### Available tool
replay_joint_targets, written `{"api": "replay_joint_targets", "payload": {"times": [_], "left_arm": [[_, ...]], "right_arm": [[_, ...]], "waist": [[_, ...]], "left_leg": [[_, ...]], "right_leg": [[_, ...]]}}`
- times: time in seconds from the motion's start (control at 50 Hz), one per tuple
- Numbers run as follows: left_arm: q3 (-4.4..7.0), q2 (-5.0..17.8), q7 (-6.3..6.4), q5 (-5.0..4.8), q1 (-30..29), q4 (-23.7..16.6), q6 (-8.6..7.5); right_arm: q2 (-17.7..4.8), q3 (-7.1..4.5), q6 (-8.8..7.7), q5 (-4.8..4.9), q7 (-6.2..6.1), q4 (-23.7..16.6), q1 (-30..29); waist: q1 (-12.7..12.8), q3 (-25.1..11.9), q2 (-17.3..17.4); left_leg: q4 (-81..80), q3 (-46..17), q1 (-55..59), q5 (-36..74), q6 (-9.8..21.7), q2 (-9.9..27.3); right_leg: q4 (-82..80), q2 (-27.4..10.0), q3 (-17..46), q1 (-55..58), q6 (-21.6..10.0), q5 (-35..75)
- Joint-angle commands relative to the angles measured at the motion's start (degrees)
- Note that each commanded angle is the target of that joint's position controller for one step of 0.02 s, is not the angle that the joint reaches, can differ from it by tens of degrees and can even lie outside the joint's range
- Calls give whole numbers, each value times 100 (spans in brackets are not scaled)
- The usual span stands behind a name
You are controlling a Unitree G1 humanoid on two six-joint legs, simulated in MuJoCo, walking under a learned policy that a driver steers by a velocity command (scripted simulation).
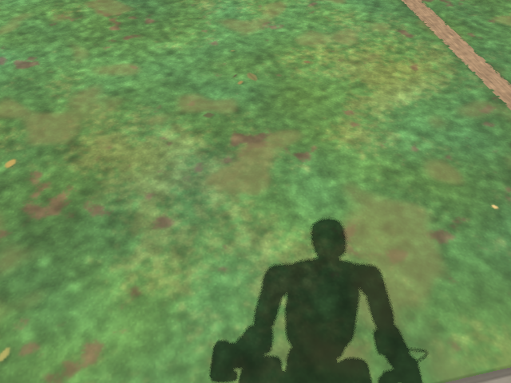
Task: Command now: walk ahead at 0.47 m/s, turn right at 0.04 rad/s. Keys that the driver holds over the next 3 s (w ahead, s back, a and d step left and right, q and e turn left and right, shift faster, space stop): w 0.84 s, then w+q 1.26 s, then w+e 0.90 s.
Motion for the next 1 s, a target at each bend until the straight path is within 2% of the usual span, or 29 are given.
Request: {"api": "replay_joint_targets", "payload": {"times": [0.02, 0.06, 0.08, 0.12, 0.14, 0.16, 0.18, 0.22, 0.24, 0.28, 0.32, 0.36, 0.4, 0.42, 0.44, 0.46, 0.48, 0.52, 0.54, 0.56, 0.6, 0.62, 0.64, 0.66, 0.68, 0.72, 0.8, 0.84, 1.0], "left_arm": [[157, 507, 148, 56, 493, -171, -92], [240, 862, 353, 234, 379, -54, -68], [215, 805, 343, 187, 457, -32, -73], [150, 622, 390, 137, 803, 448, -288], [220, 765, 376, 162, 1171, 811, -355], [168, 634, 350, 159, 1196, 932, -359], [130, 601, 317, 129, 1222, 1176, -369], [59, 550, 171, 252, 1689, 1634, -267], [-1, 556, 114, 411, 1293, 1465, -89], [-75, 419, 60, 167, 1176, 1369, 50], [-28, 746, 83, 254, 1136, 1459, 179], [67, 948, 130, 360, 1128, 1573, 239], [164, 1185, 290, 341, 808, 1462, 49], [116, 1019, 433, 567, 679, 1497, -18], [-12, 348, 503, 272, 1115, 1134, 11], [111, 985, 464, -18, 1807, 1157, 19], [264, 1301, 616, -132, 1674, 1105, 39], [45, 618, 734, -25, 1389, 970, 169], [-95, 203, 792, 112, 1291, 830, 134], [-197, -164, 892, 287, 877, 620, 43], [-365, -534, 916, 513, 893, 561, -223], [-154, 96, 634, 268, -57, 213, 46], [-71, 499, 586, 210, 109, 229, 212], [-133, 392, 623, 291, 4, 169, 279], [-4, 768, 644, 326, 36, 261, 300], [20, 727, 702, 307, -121, 358, 337], [-7, 546, 585, 355, -1286, 370, 181], [-12, 512, 463, 340, -1616, 376, 200], [-84, 599, 311, 263, -2949, 156, -23]], "right_arm": [[-272, -81, -29, 180, 21, -86, 218], [-139, 32, -13, 130, 61, -462, -830], [-195, 25, -23, 93, 36, -587, -1032], [-72, 87, -320, 149, 187, -1082, -2387], [78, 162, -404, 156, 215, -1235, -2800], [-39, 138, -457, 241, 276, -1203, -2697], [32, 199, -535, 256, 330, -1322, -2668], [124, 269, -572, 315, 510, -1595, -3022], [164, 274, -503, 266, 635, -1613, -2818], [220, 257, -586, 343, 673, -1285, -2274], [218, 265, -552, -80, 598, -1465, -2355], [271, 271, -419, -285, 443, -1770, -3057], [-225, -18, -345, -466, 414, -1336, -2057], [-548, -196, -401, -405, 415, -756, -518], [-803, -171, -593, 199, 405, -790, -443], [-698, -168, -677, 741, 608, -765, -427], [-524, -89, -692, 720, 598, -642, -119], [-354, -71, -859, 87, 425, -284, 40], [-172, 5, -1055, 95, 256, -80, -434], [-57, 54, -1112, 171, 149, 87, -633], [498, 183, -1147, 137, 143, 450, -517], [-327, 50, -678, -784, 7, 612, -1009], [-432, -34, -531, -827, -41, 358, -1295], [-280, 7, -397, -718, -128, 361, -1437], [-148, 86, -365, -594, -147, 248, -1653], [-262, 154, -425, -500, -142, 407, -1524], [-382, 248, -319, -508, -234, 873, -256], [-551, 224, -277, -505, -273, 1040, -60], [-629, 89, -88, -273, -213, 1134, 204]], "waist": [[-51, 1426, 421], [218, 635, 33], [242, 567, 77], [511, 737, -17], [558, 916, -144], [536, 1001, 173], [349, 1242, -48], [381, 1763, -154], [56, 1996, -84], [108, 1326, -333], [-42, 1230, -231], [128, 1427, -402], [-316, 880, -587], [-927, 31, -752], [-271, -1218, 139], [-486, -2113, 451], [-773, -2599, 524], [-683, -2184, -142], [-233, -1275, -813], [3, -343, -1010], [265, -328, -233], [246, -30, 1078], [355, -36, 883], [443, 22, 882], [486, -121, 645], [411, 150, 417], [-354, 123, 67], [-499, 102, 133], [-553, 734, 277]], "left_leg": [[-108, -192, -2013, 812, -313, 653], [272, 317, -2312, 934, -382, 514], [201, 183, -2477, 1007, -376, 617], [-242, 239, -4210, 1198, -545, 653], [-161, 443, -4993, 1095, -582, 615], [-346, 337, -5160, 1224, -523, 638], [-405, 421, -5327, 1229, -385, 628], [-947, 658, -5043, 1984, -164, 532], [-1879, 504, -3537, 3243, 72, 463], [-1907, 356, -915, 4706, 285, 229], [-2397, 365, -751, 4122, 330, -117], [-3085, 564, -967, 3320, 365, -379], [-3720, 536, 114, 2125, 559, -512], [-4097, 62, 1747, 1142, 609, -211], [-4284, -2335, 4796, -413, 471, 1483], [-5124, -4832, 5662, 140, 938, 2473], [-5314, -4312, 5588, 1387, 734, 2114], [-5277, -3398, 4026, 1823, 783, 1942], [-5530, -3002, 2002, 1508, 418, 1827], [-5742, -2617, 279, 1929, 261, 1730], [-5830, -2234, -187, 2033, 120, 1566], [-5651, -1472, -36, 2496, 90, 706], [-5911, -1090, 3, 2531, 165, 696], [-6037, -867, -257, 2543, 283, 666], [-6269, -1031, -115, 2559, 475, 814], [-6258, -887, -116, 3044, 564, 848], [-6005, -854, 1621, 4056, 365, 923], [-5981, -866, 2223, 4463, 166, 990], [-5827, -1372, 3387, 5185, 420, 1153]], "right_leg": [[-2364, -1888, 1941, 474, -232, 3200], [-2721, -1616, 1635, 1366, -394, 2749], [-2707, -1661, 1468, 1542, -509, 3283], [-2963, -1447, 1524, 2824, -561, 2505], [-3273, -1549, 1665, 3129, -538, 1923], [-3262, -1497, 1511, 3281, -451, 2264], [-3413, -1505, 1468, 3062, -265, 2310], [-3602, -1260, 973, 2237, 117, 2586], [-3635, -1070, 323, 900, 387, 3604], [-3783, -1057, 118, -138, 556, 4084], [-3038, -1151, 35, 685, 660, 5768], [-2231, -1374, 8, 1342, 479, 7199], [-414, -1606, 14, 1398, 260, 8351], [1229, -1367, 4, 788, 295, 6722], [2925, -503, -10, -1636, 458, -346], [4401, 174, 255, -3175, 413, -1727], [4850, -348, 679, -3151, 454, -1237], [5219, -860, 749, -2658, 412, -541], [4833, -1136, 774, -2105, 325, -86], [4741, -1123, 587, -1704, 420, -333], [5626, -1202, 366, -1951, 352, -270], [5246, -1336, 1645, -2761, 135, 1553], [4750, -1218, 1514, -2918, 270, 1851], [4552, -1124, 1477, -2872, 447, 1650], [4636, -1128, 1583, -2971, 496, 1856], [4410, -1067, 1696, -3477, 556, 2191], [3025, -1115, 1255, -4508, 389, 3141], [2544, -1179, 1157, -4568, 366, 3206], [85, -791, 898, -3894, 625, 2162]]}}
Next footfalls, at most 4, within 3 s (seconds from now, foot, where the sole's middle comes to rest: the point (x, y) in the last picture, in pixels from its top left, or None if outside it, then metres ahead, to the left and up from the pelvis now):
0.42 left None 0.55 0.10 -0.76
1.12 right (284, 273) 0.90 -0.06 -0.76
1.64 left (176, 229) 1.07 0.29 -0.76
2.14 right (193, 159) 1.42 0.27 -0.76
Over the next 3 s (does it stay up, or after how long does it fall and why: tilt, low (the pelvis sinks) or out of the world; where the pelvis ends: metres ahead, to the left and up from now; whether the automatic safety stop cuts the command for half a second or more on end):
stays up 1.56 0.49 0.00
